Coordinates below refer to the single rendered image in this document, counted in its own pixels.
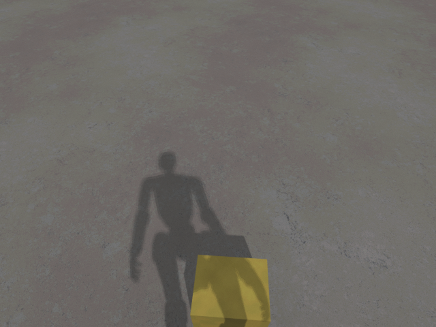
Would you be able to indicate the carton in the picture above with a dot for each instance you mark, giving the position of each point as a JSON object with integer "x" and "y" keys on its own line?
{"x": 230, "y": 292}

